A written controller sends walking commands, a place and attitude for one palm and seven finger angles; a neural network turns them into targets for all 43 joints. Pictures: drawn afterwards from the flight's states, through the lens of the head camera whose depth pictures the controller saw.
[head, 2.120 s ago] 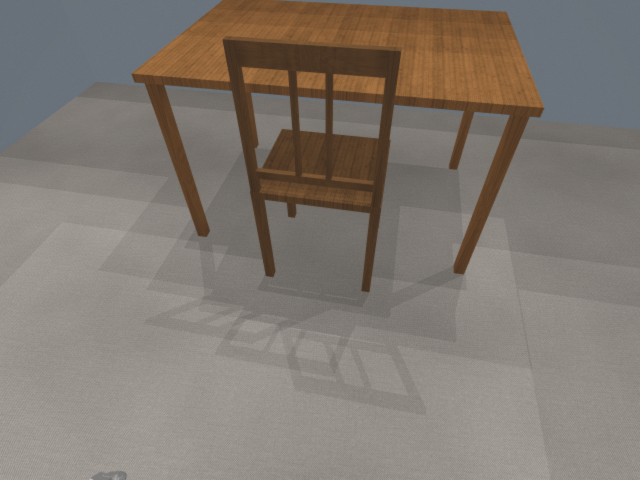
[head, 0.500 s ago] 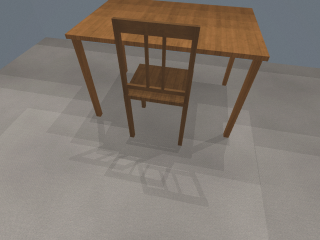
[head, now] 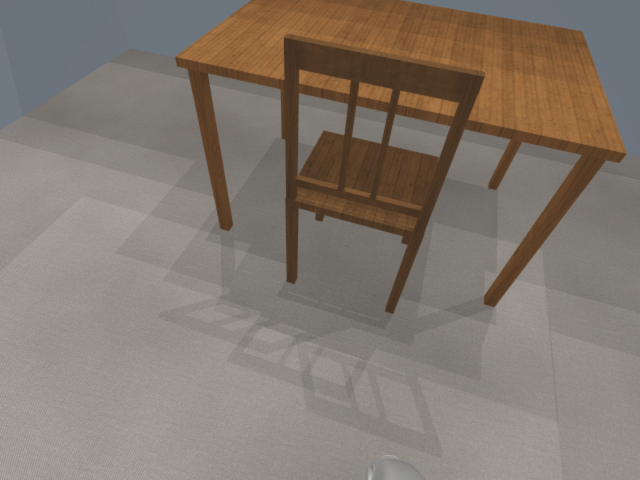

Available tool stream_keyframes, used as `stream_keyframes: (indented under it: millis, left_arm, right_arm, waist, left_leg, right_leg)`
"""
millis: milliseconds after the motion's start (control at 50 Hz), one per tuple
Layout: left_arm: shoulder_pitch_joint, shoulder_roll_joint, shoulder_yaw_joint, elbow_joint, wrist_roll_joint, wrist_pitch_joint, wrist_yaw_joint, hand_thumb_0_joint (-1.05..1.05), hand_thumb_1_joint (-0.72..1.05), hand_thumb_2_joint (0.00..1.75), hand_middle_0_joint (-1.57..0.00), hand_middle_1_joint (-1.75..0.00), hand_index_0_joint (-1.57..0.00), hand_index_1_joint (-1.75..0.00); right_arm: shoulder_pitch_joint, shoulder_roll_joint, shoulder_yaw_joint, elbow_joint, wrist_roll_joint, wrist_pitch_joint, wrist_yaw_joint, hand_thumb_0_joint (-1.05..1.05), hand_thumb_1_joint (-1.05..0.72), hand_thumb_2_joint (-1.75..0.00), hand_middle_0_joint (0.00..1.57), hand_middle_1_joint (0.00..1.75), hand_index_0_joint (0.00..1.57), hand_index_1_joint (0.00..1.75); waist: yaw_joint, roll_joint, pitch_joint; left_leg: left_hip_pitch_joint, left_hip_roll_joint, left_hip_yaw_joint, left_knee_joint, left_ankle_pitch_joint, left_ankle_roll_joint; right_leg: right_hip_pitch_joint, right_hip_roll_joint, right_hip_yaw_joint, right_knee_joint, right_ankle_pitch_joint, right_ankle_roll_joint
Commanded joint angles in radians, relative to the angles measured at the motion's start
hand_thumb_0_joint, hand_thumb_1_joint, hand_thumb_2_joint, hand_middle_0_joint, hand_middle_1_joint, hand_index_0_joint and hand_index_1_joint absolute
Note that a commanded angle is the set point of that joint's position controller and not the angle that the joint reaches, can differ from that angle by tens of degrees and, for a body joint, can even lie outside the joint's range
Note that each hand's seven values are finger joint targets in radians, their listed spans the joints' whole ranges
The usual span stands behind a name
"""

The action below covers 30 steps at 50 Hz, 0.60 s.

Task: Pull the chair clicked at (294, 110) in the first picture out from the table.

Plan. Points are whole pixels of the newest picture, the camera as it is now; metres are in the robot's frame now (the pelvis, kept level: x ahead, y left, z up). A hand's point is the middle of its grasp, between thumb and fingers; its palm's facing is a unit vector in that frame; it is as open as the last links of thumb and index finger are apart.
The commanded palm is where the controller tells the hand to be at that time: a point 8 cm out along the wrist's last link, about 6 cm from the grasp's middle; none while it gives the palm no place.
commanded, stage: turn to face it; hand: left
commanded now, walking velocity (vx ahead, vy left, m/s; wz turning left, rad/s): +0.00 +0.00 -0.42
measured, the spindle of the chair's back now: (347, 140) +0.88 -0.03 -0.09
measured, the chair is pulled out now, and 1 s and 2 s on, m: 0.00 0.00 0.00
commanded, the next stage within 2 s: take the last steps up to it in 0.60 s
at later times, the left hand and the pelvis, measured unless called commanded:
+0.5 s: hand (220, 457) +0.19 +0.15 -0.19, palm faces -0.06 -0.98 -0.19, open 7.3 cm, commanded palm none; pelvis +0.11 -0.02 -0.02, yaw -8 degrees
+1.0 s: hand (231, 450) +0.20 +0.13 -0.17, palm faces -0.17 -0.96 -0.21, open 7.3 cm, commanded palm none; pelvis +0.16 -0.04 +0.00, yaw -14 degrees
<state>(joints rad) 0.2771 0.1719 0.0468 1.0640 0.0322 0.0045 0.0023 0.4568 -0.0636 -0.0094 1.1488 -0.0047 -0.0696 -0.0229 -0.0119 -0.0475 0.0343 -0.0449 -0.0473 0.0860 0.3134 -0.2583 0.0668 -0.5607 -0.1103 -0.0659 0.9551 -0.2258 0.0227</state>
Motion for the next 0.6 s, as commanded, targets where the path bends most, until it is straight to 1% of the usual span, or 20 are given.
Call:
stream_keyframes:
  millis: [0, 40, 80, 100, 140, 160, 180, 200, 220, 240, 260, 320, 340, 400, 460, 480, 500, 520, 560, 580]
  left_arm:
    - [-0.072, 0.013, 0.004, -0.074, -0.011, -0.026, -0.006, 0.0, 0.9, 0.9, -0.2, -0.3, -0.2, -0.3]
    - [-0.091, 0.006, 0.005, -0.077, -0.013, -0.025, -0.003, 0.0, 0.9, 0.9, -0.2, -0.3, -0.2, -0.3]
    - [-0.079, 0.007, 0.009, -0.078, -0.013, -0.027, 0.0, 0.0, 0.9, 0.9, -0.2, -0.3, -0.2, -0.3]
    - [-0.05, 0.011, 0.011, -0.071, -0.012, -0.027, 0.0, 0.0, 0.9, 0.9, -0.2, -0.3, -0.2, -0.3]
    - [0.104, 0.05, 0.024, -0.034, -0.005, -0.039, 0.002, 0.0, 0.9, 0.9, -0.2, -0.3, -0.2, -0.3]
    - [0.175, 0.116, 0.039, -0.018, 0.001, -0.054, 0.011, 0.0, 0.9, 0.9, -0.2, -0.3, -0.2, -0.3]
    - [0.251, 0.194, 0.056, -0.014, -0.004, -0.063, 0.02, 0.0, 0.9, 0.9, -0.2, -0.3, -0.2, -0.3]
    - [0.259, 0.2, 0.051, -0.015, -0.024, -0.053, 0.026, 0.0, 0.9, 0.9, -0.2, -0.3, -0.2, -0.3]
    - [0.162, 0.193, 0.052, -0.042, -0.021, -0.046, 0.029, 0.0, 0.9, 0.9, -0.2, -0.3, -0.2, -0.3]
    - [0.079, 0.154, 0.045, -0.068, -0.018, -0.038, 0.034, 0.0, 0.9, 0.9, -0.2, -0.3, -0.2, -0.3]
    - [0.015, 0.124, 0.045, -0.09, -0.014, -0.027, 0.043, 0.0, 0.9, 0.9, -0.2, -0.3, -0.2, -0.3]
    - [-0.046, 0.125, 0.046, -0.117, -0.003, -0.014, 0.037, 0.0, 0.9, 0.9, -0.2, -0.3, -0.2, -0.3]
    - [-0.038, 0.133, 0.046, -0.117, -0.003, -0.009, 0.032, 0.0, 0.9, 0.9, -0.2, -0.3, -0.2, -0.3]
    - [-0.044, 0.149, 0.053, -0.13, -0.002, 0.003, 0.025, 0.0, 0.9, 0.9, -0.2, -0.3, -0.2, -0.3]
    - [-0.043, 0.141, 0.051, -0.131, -0.014, 0.009, 0.016, 0.0, 0.9, 0.9, -0.2, -0.3, -0.2, -0.3]
    - [-0.042, 0.103, 0.042, -0.144, -0.019, 0.012, 0.012, 0.0, 0.9, 0.9, -0.2, -0.3, -0.2, -0.3]
    - [-0.043, 0.064, 0.033, -0.164, -0.026, 0.014, 0.003, 0.0, 0.9, 0.9, -0.2, -0.3, -0.2, -0.3]
    - [-0.058, 0.08, 0.037, -0.166, -0.015, 0.015, 0.002, 0.0, 0.9, 0.9, -0.2, -0.3, -0.2, -0.3]
    - [-0.033, 0.095, 0.044, -0.148, -0.008, 0.018, -0.006, 0.0, 0.9, 0.9, -0.2, -0.3, -0.2, -0.3]
    - [-0.004, 0.084, 0.044, -0.132, -0.01, 0.018, -0.007, 0.0, 0.9, 0.9, -0.2, -0.3, -0.2, -0.3]
  right_arm:
    - [0.088, -0.151, -0.032, -0.003, -0.008, -0.013, -0.024, 0.0, -0.9, -0.9, 0.2, 0.3, 0.2, 0.3]
    - [0.091, -0.152, -0.036, 0.001, -0.013, -0.006, -0.026, 0.0, -0.9, -0.9, 0.2, 0.3, 0.2, 0.3]
    - [0.073, -0.164, -0.043, 0.001, -0.017, 0.0, -0.028, 0.0, -0.9, -0.9, 0.2, 0.3, 0.2, 0.3]
    - [0.059, -0.173, -0.045, -0.002, -0.017, 0.004, -0.03, 0.0, -0.9, -0.9, 0.2, 0.3, 0.2, 0.3]
    - [0.037, -0.187, -0.048, -0.011, -0.011, 0.01, -0.028, 0.0, -0.9, -0.9, 0.2, 0.3, 0.2, 0.3]
    - [0.057, -0.164, -0.046, -0.021, -0.003, 0.012, -0.023, 0.0, -0.9, -0.9, 0.2, 0.3, 0.2, 0.3]
    - [0.092, -0.118, -0.041, -0.044, 0.006, 0.008, -0.019, 0.0, -0.9, -0.9, 0.2, 0.3, 0.2, 0.3]
    - [0.043, -0.131, -0.043, -0.063, 0.008, 0.018, -0.028, 0.0, -0.9, -0.9, 0.2, 0.3, 0.2, 0.3]
    - [-0.011, -0.119, -0.042, -0.081, 0.004, 0.029, -0.023, 0.0, -0.9, -0.9, 0.2, 0.3, 0.2, 0.3]
    - [-0.044, -0.137, -0.043, -0.09, -0.004, 0.04, -0.018, 0.0, -0.9, -0.9, 0.2, 0.3, 0.2, 0.3]
    - [-0.059, -0.126, -0.044, -0.092, -0.009, 0.05, -0.015, 0.0, -0.9, -0.9, 0.2, 0.3, 0.2, 0.3]
    - [-0.054, -0.103, -0.037, -0.1, -0.015, 0.076, -0.01, 0.0, -0.9, -0.9, 0.2, 0.3, 0.2, 0.3]
    - [-0.071, -0.106, -0.037, -0.107, -0.015, 0.078, -0.008, 0.0, -0.9, -0.9, 0.2, 0.3, 0.2, 0.3]
    - [-0.073, -0.119, -0.037, -0.134, -0.012, 0.07, -0.007, 0.0, -0.9, -0.9, 0.2, 0.3, 0.2, 0.3]
    - [-0.044, -0.136, -0.037, -0.133, -0.007, 0.055, -0.011, 0.0, -0.9, -0.9, 0.2, 0.3, 0.2, 0.3]
    - [-0.042, -0.181, -0.043, -0.141, -0.01, 0.048, -0.016, 0.0, -0.9, -0.9, 0.2, 0.3, 0.2, 0.3]
    - [-0.069, -0.248, -0.052, -0.168, -0.021, 0.045, -0.019, 0.0, -0.9, -0.9, 0.2, 0.3, 0.2, 0.3]
    - [-0.131, -0.274, -0.058, -0.197, -0.023, 0.049, -0.02, 0.0, -0.9, -0.9, 0.2, 0.3, 0.2, 0.3]
    - [-0.215, -0.243, -0.047, -0.217, -0.022, 0.043, -0.027, 0.0, -0.9, -0.9, 0.2, 0.3, 0.2, 0.3]
    - [-0.239, -0.243, -0.045, -0.222, -0.023, 0.04, -0.028, 0.0, -0.9, -0.9, 0.2, 0.3, 0.2, 0.3]
  waist:
    - [-0.009, 0.153, 0.102]
    - [-0.019, 0.163, 0.109]
    - [-0.01, 0.144, 0.115]
    - [0.004, 0.144, 0.108]
    - [0.07, 0.083, 0.03]
    - [0.091, -0.013, -0.041]
    - [0.09, -0.18, -0.126]
    - [0.086, -0.083, -0.159]
    - [0.069, -0.141, -0.143]
    - [0.046, -0.117, -0.091]
    - [0.023, -0.03, -0.068]
    - [-0.013, -0.033, -0.057]
    - [0.0, -0.039, -0.052]
    - [-0.004, -0.051, -0.056]
    - [-0.023, -0.05, -0.053]
    - [-0.025, 0.063, -0.023]
    - [-0.018, 0.261, 0.027]
    - [-0.008, 0.339, 0.071]
    - [0.031, 0.208, 0.057]
    - [0.045, 0.179, 0.033]
  left_leg:
    - [-0.001, 0.275, -0.123, -0.1, 0.452, 0.114]
    - [-0.004, 0.287, -0.09, -0.058, 0.52, 0.099]
    - [-0.031, 0.306, -0.07, -0.007, 0.552, 0.084]
    - [-0.051, 0.308, -0.057, 0.036, 0.563, 0.076]
    - [-0.074, 0.266, -0.021, 0.24, 0.561, 0.033]
    - [-0.213, 0.213, 0.004, 0.454, 0.383, -0.01]
    - [-0.394, 0.054, 0.059, 0.779, -0.154, -0.062]
    - [-0.382, 0.071, -0.038, 0.9, -0.367, -0.067]
    - [-0.405, 0.11, -0.072, 0.938, -0.342, -0.072]
    - [-0.414, 0.136, -0.084, 0.933, -0.293, -0.073]
    - [-0.379, 0.157, -0.084, 0.879, -0.254, -0.074]
    - [-0.275, 0.143, -0.044, 0.673, -0.212, -0.087]
    - [-0.269, 0.127, -0.028, 0.621, -0.196, -0.088]
    - [-0.227, 0.102, -0.019, 0.455, -0.161, -0.081]
    - [-0.07, 0.092, -0.018, 0.165, -0.029, -0.082]
    - [-0.053, 0.168, -0.12, 0.052, -0.064, -0.058]
    - [-0.121, 0.341, -0.335, -0.073, -0.115, 0.012]
    - [-0.204, 0.434, -0.418, -0.139, -0.099, 0.08]
    - [-0.231, 0.401, -0.314, -0.091, 0.128, 0.109]
    - [-0.198, 0.368, -0.224, -0.053, 0.259, 0.096]
  right_leg:
    - [-0.061, 0.007, -0.015, -0.139, 0.05, -0.006]
    - [-0.003, 0.025, -0.023, -0.209, 0.043, -0.026]
    - [0.086, 0.039, -0.019, -0.267, 0.042, -0.047]
    - [0.153, 0.053, -0.026, -0.295, 0.051, -0.053]
    - [0.362, 0.093, -0.049, -0.408, 0.142, -0.058]
    - [0.536, -0.013, 0.097, -0.419, 0.359, -0.108]
    - [0.66, -0.265, 0.452, -0.511, 0.706, -0.248]
    - [0.589, -0.319, 0.48, -0.58, 0.73, -0.328]
    - [0.48, -0.284, 0.487, -0.627, 0.513, -0.325]
    - [0.392, -0.246, 0.444, -0.658, 0.321, -0.308]
    - [0.298, -0.206, 0.376, -0.671, 0.211, -0.289]
    - [0.148, -0.14, 0.285, -0.707, 0.066, -0.233]
    - [0.147, -0.119, 0.29, -0.715, 0.012, -0.227]
    - [0.154, -0.093, 0.319, -0.721, -0.114, -0.217]
    - [0.123, -0.028, 0.273, -0.634, -0.139, -0.149]
    - [0.068, 0.028, 0.228, -0.545, -0.161, -0.107]
    - [0.022, 0.125, 0.123, -0.395, -0.173, -0.05]
    - [0.033, 0.136, 0.049, -0.229, -0.216, -0.023]
    - [0.067, 0.098, 0.084, -0.034, -0.213, -0.021]
    - [0.076, 0.092, 0.079, -0.009, -0.199, -0.014]
